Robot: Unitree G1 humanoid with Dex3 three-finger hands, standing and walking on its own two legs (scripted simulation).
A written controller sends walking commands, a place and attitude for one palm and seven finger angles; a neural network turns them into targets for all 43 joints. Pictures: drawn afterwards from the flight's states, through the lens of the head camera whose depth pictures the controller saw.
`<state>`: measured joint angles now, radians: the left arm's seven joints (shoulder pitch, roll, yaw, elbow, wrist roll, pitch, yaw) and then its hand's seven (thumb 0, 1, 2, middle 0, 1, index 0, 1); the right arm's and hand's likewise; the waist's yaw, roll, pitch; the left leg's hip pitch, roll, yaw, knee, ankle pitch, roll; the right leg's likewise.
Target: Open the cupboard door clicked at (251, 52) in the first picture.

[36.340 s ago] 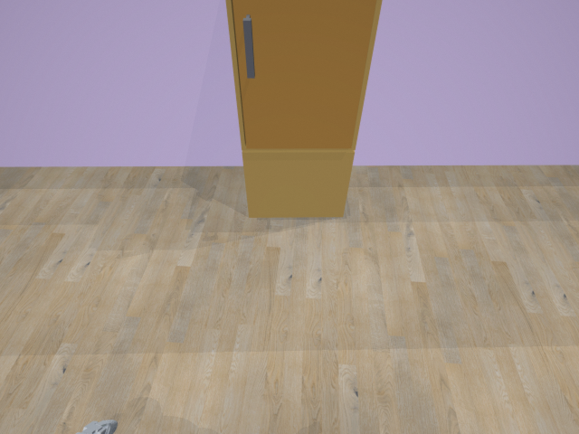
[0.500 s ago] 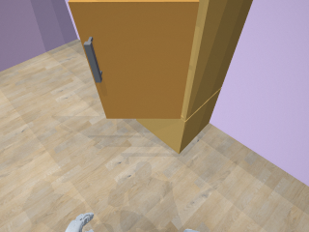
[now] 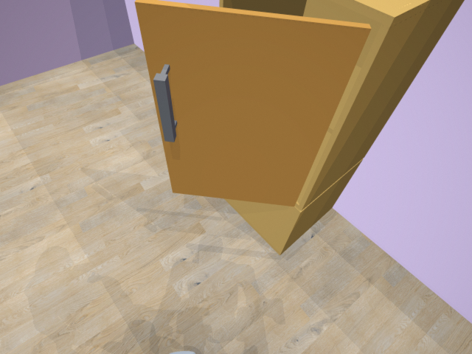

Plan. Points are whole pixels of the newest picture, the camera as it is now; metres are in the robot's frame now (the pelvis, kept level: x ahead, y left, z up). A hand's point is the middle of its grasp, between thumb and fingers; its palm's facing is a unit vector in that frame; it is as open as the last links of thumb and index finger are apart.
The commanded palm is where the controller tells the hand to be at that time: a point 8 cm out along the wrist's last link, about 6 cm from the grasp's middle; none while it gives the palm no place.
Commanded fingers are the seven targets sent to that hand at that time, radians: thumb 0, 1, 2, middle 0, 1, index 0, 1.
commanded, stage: come to a stop and stand still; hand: left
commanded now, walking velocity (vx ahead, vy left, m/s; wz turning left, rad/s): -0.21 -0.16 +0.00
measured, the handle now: (168, 105) +0.58 +0.22 +0.05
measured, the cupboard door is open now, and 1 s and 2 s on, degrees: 43 43 43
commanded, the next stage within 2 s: look again from close up in 0.74 s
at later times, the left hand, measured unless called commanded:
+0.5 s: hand out of the picture +0.02 +0.12 -0.17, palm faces +0.03 -0.98 -0.20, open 7.3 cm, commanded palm none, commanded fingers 0.00 0.90 0.90 -0.20 -0.30 -0.20 -0.30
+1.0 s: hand out of the picture -0.05 +0.11 -0.17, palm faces +0.02 -0.98 -0.19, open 7.4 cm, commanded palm none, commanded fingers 0.00 0.90 0.90 -0.20 -0.30 -0.20 -0.30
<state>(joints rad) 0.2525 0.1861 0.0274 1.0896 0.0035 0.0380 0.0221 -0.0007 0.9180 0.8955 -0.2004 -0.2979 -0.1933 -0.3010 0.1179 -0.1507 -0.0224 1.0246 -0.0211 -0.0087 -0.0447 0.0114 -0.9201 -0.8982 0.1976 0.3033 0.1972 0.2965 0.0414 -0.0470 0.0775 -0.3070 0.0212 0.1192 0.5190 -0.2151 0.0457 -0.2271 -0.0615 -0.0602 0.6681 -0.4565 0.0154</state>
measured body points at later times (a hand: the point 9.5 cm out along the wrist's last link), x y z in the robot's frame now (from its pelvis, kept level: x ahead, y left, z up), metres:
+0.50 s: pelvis -0.04 -0.06 +0.00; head -0.02 -0.06 +0.45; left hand +0.01 +0.18 -0.16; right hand -0.02 -0.30 -0.16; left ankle -0.04 +0.06 -0.74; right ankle -0.05 -0.16 -0.73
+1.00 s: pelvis -0.05 -0.06 +0.00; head -0.04 -0.06 +0.45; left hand -0.05 +0.16 -0.16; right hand -0.03 -0.28 -0.16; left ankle -0.04 +0.06 -0.73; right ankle -0.05 -0.16 -0.73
